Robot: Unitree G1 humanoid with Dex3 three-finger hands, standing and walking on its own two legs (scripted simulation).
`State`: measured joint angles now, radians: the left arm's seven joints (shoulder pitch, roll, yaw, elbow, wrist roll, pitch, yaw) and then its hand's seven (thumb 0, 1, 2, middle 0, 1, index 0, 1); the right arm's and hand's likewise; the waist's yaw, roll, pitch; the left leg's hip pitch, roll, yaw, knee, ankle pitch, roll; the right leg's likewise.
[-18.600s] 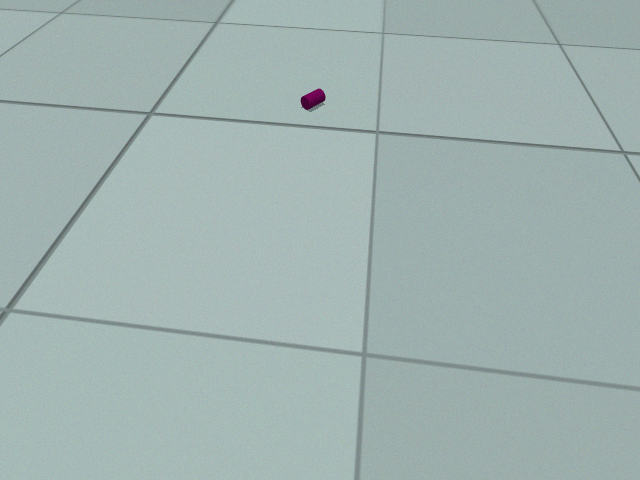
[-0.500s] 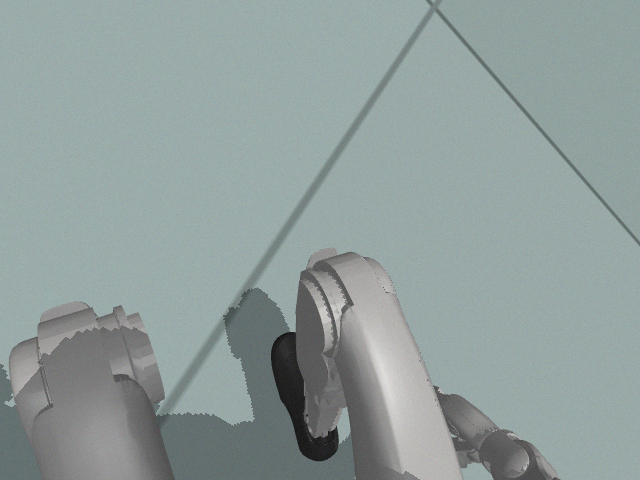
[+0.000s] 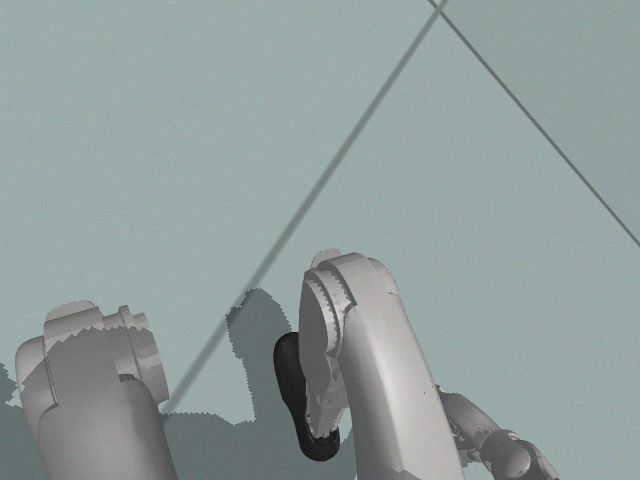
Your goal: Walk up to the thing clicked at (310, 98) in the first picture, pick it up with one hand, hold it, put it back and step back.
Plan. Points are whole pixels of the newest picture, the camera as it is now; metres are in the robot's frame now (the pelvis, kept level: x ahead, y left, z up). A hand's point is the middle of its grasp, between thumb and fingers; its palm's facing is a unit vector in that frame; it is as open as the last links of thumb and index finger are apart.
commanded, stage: close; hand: left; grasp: from above
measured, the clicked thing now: out of the picture +0.39 +0.39 -0.25
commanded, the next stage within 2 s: settle in 0.74 s
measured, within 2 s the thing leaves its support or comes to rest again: leaves its support in 1.10 s
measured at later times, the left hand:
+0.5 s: hand out of the picture +0.37 +0.38 -0.23, palm faces -0.45 -0.18 -0.88, open 10.3 cm
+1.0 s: hand out of the picture +0.37 +0.38 -0.23, palm faces -0.45 -0.19 -0.87, open 10.2 cm
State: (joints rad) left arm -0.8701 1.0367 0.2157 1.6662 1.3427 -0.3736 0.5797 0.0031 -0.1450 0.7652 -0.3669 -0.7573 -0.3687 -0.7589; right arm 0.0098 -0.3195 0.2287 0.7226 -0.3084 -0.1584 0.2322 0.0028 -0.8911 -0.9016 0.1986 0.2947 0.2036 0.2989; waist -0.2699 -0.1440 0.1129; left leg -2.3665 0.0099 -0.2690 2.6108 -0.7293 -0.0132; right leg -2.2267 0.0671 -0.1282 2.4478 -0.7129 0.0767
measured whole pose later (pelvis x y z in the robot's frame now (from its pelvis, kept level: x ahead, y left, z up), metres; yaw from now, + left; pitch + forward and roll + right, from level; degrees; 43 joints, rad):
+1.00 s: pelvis +0.00 +0.00 +0.00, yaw +0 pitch +27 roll -14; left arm -0.86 1.01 0.23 1.61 1.33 -0.35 0.55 0.01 -0.01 0.45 -0.69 -0.45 -0.74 -0.44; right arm 0.03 -0.32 0.21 0.72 -0.29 -0.15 0.23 0.00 -0.90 -0.90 0.20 0.29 0.20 0.30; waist -0.26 -0.13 0.10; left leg -2.37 0.01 -0.27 2.60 -0.73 -0.02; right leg -2.23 0.06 -0.13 2.44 -0.71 0.07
